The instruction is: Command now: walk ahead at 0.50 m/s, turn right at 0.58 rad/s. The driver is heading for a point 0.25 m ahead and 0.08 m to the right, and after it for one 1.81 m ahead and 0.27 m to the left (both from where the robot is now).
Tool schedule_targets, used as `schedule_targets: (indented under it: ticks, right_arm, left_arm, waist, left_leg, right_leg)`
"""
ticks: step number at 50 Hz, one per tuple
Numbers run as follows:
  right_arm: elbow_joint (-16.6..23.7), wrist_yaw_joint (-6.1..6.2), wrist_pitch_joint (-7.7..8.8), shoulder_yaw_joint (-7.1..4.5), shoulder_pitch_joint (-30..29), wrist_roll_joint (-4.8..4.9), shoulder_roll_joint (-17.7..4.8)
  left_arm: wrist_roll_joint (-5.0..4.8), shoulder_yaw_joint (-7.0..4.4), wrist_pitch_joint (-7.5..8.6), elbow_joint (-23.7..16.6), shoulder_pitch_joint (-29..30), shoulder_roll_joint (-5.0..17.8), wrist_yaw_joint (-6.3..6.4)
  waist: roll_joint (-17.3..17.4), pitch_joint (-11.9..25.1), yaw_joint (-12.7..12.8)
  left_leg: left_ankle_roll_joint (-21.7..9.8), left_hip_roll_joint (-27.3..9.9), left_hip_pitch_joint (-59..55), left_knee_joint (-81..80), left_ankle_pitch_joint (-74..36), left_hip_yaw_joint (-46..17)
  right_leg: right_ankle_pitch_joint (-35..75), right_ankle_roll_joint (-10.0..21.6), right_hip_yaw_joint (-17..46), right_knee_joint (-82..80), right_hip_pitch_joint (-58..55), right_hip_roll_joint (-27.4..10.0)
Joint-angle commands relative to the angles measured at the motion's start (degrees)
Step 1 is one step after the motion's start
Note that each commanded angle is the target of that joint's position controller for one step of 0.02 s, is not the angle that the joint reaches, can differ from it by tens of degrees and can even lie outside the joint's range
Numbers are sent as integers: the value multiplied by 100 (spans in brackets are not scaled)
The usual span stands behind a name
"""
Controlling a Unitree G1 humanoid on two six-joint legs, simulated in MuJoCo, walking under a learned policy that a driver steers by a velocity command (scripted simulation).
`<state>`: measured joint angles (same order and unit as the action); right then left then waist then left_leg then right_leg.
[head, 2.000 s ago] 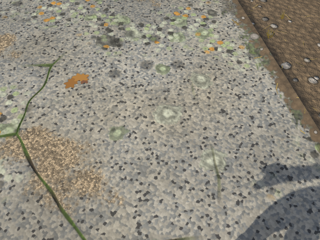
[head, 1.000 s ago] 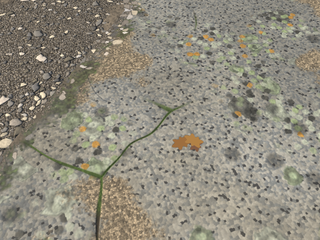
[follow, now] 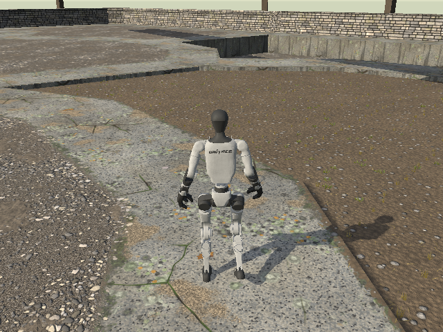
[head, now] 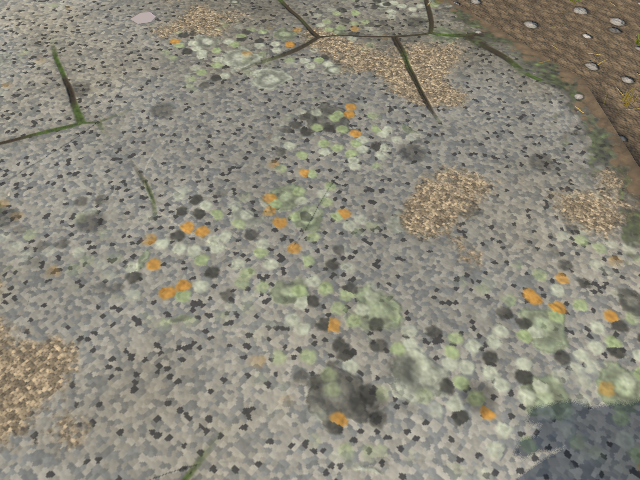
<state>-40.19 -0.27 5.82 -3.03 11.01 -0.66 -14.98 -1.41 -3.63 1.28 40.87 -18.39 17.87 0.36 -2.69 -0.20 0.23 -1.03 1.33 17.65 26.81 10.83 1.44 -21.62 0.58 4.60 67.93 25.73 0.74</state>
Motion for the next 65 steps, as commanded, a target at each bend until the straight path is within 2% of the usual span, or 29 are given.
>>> schedule_targets:
  ticks: [1,6,10,14,16,17,18,19,20,21,22,24,27,31,37,38,39,40,41,43,45,49,54,58,59,60,61,63,65]
  right_arm:
    - [118,27,48,-165,272,10,-586]
    - [-88,85,-4,-285,56,21,-964]
    - [-251,173,-153,-307,127,111,-1112]
    - [-279,208,-252,-404,36,300,-1352]
    - [-258,201,-274,-342,125,286,-1132]
    - [-97,150,-270,-157,456,-98,-583]
    - [-46,56,-237,-30,1046,-90,-592]
    - [-199,8,-272,-163,636,89,-1149]
    - [-128,14,-328,-143,285,200,-1107]
    - [-228,78,-403,-104,227,153,-916]
    - [-270,131,-492,-105,219,108,-901]
    - [-452,155,-627,-81,571,110,-748]
    - [-529,202,-657,3,478,81,-555]
    - [-343,218,-741,-92,29,134,-861]
    - [-408,85,-750,-123,398,88,-656]
    - [-380,64,-741,-174,462,31,-862]
    - [-292,128,-727,-318,456,24,-1495]
    - [-207,114,-688,-344,450,-52,-1605]
    - [-167,107,-581,-312,517,-169,-1460]
    - [-78,140,-481,-306,50,17,-1268]
    - [-29,206,-518,-263,-58,152,-1103]
    - [0,302,-645,-340,173,156,-1194]
    - [167,268,-768,-409,-46,153,-1321]
    - [313,277,-838,-387,-425,266,-1234]
    - [339,293,-841,-331,-315,231,-1047]
    - [293,253,-828,-214,18,108,-616]
    - [497,248,-743,-308,-12,174,-916]
    - [378,206,-678,-455,-133,163,-1391]
    - [305,168,-686,-425,-134,122,-1172]
  left_arm:
    - [-33,-146,37,-610,271,377,-50]
    - [78,-76,-22,-816,673,151,-88]
    - [69,-65,3,-929,1188,93,-263]
    - [113,-251,-50,-1040,1020,458,-375]
    - [132,-491,-58,-758,-83,899,-265]
    - [125,-565,-92,-815,-273,1421,-104]
    - [252,-474,-34,-1154,168,1594,-118]
    - [227,-342,-36,-1224,312,997,-158]
    - [186,-212,-6,-1129,576,679,-166]
    - [140,-121,1,-1025,754,416,-160]
    - [152,-46,2,-952,953,259,-150]
    - [321,-38,40,-804,1223,289,-136]
    - [380,-53,92,-574,1317,293,-64]
    - [303,-157,-55,-399,1290,604,77]
    - [75,-200,-224,-211,1414,541,191]
    - [20,-203,-240,-128,1233,438,206]
    - [183,-160,-219,-253,1085,152,197]
    - [223,-161,-187,-486,1818,199,229]
    - [212,-219,-180,-494,1944,316,225]
    - [166,-275,-233,-266,1580,320,238]
    - [178,-282,-227,-250,1590,308,265]
    - [83,-204,-148,-276,1746,139,227]
    - [38,-215,-87,-218,1652,289,115]
    - [46,-280,22,-22,1094,399,18]
    - [87,-345,27,40,860,602,29]
    - [175,-387,-17,-7,767,910,82]
    - [363,-434,-7,7,733,1169,37]
    - [226,-296,105,-112,1136,636,74]
    - [96,-244,142,-103,1151,530,169]
  waist:
    - [995,-27,-175]
    - [764,-103,-74]
    - [789,38,-262]
    - [870,266,-6]
    - [389,790,544]
    - [-1038,1249,298]
    - [-1435,2358,-38]
    - [-339,2434,370]
    - [-195,1766,267]
    - [204,1356,110]
    - [76,1093,-36]
    - [-280,913,-295]
    - [-357,853,-208]
    - [-405,541,15]
    - [-269,397,-261]
    - [95,266,-254]
    - [1587,279,84]
    - [2138,-13,-351]
    - [1587,138,-410]
    - [944,277,-106]
    - [923,445,-46]
    - [1013,636,-184]
    - [1287,569,-210]
    - [1265,537,111]
    - [935,745,108]
    - [-416,891,-69]
    - [-1304,495,-79]
    - [-686,-32,-86]
    - [-586,-163,-10]
  left_leg:
    - [-859,-1533,-1205,-1513,-269,-1493]
    - [-942,-1527,-1094,-1440,-2971,-220]
    - [-702,-1384,-1182,-1189,-3165,473]
    - [-511,-1570,-1621,-210,-3956,568]
    - [-121,-1084,-1053,1715,-3370,840]
    - [243,-553,594,3627,829,872]
    - [451,190,1885,5280,3298,-117]
    - [409,-212,1938,5392,2652,-680]
    - [345,-455,2064,5064,2241,-552]
    - [378,-690,1914,4520,1992,-546]
    - [422,-813,1494,4044,1823,-571]
    - [529,-724,471,3504,1423,-383]
    - [567,-708,16,2355,1044,-353]
    - [446,-618,254,2129,997,-211]
    - [5,-337,-241,601,422,161]
    - [-244,-533,-413,-143,-287,-337]
    - [-807,-1689,-812,-560,-1740,-2017]
    - [-1681,-2306,-837,-978,-2283,-3057]
    - [-1787,-2200,-916,-968,-2291,-2970]
    - [-1246,-1666,-1167,-653,-2470,-2190]
    - [-1113,-1470,-1301,-526,-2882,-1989]
    - [-1086,-1277,-1655,-393,-2789,-1996]
    - [-1134,-1201,-1101,-407,-2300,-2483]
    - [-777,-841,-767,-90,-1596,-2759]
    - [-515,-575,-210,238,-321,-2569]
    - [-170,161,755,1592,1836,-1646]
    - [-10,444,1924,2500,2562,-1133]
    - [114,-129,2335,3441,1662,-1074]
    - [315,-292,2609,3749,1062,-917]
  right_leg:
    - [391,-64,160,-67,1450,-615]
    - [1232,-266,-147,-1409,1333,-608]
    - [2294,-135,-526,-2763,572,-393]
    - [1585,250,-744,-3387,-51,-99]
    - [2642,634,-715,-4206,-1704,190]
    - [5385,1167,1079,-3830,-3205,-1184]
    - [5530,2538,3486,-4104,-4227,-2577]
    - [4631,2253,2793,-4393,-3759,-2262]
    - [4171,1900,2002,-4407,-3170,-1965]
    - [3705,1580,1540,-4486,-2514,-1643]
    - [3470,1439,1227,-4624,-1819,-1479]
    - [3443,1377,599,-4922,-766,-1208]
    - [3062,1341,208,-5032,-654,-1182]
    - [1308,1387,485,-5252,-830,-1517]
    - [1749,973,84,-4550,-1178,-1477]
    - [1491,575,-238,-3975,-998,-1176]
    - [498,-24,-1050,-2560,-149,-367]
    - [-1226,-256,-806,-1675,909,377]
    - [-1445,-257,-258,-704,1083,247]
    - [-769,-295,-46,-423,1215,73]
    - [-356,-419,-41,-557,1053,49]
    - [36,-552,-60,-1760,770,134]
    - [54,-527,-42,-2864,-168,260]
    - [1200,-309,-145,-4713,-1233,242]
    - [1470,-105,186,-4949,-2026,-281]
    - [1518,387,1423,-5109,-2751,-1536]
    - [625,1250,2808,-5489,-2372,-2324]
    - [-958,1139,2192,-5749,-2118,-1942]
    - [-765,877,1540,-5805,-2260,-1619]
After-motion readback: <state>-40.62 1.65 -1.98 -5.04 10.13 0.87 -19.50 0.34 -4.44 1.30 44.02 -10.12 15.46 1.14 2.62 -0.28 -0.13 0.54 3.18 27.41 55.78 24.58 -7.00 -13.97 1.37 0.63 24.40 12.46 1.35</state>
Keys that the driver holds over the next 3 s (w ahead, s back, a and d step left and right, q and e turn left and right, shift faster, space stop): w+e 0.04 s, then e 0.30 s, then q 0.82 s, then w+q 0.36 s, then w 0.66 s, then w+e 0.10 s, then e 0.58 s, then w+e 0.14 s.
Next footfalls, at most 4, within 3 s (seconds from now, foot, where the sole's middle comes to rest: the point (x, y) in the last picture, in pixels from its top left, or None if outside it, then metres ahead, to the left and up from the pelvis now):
0.32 right None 0.29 -0.15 -0.77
0.76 left None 0.27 0.08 -0.77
1.18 right None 0.29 -0.15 -0.77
1.66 left None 0.38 0.20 -0.77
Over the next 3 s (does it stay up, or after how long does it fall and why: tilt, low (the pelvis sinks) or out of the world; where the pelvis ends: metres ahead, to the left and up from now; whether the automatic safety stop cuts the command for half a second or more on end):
stays up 0.81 0.30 0.00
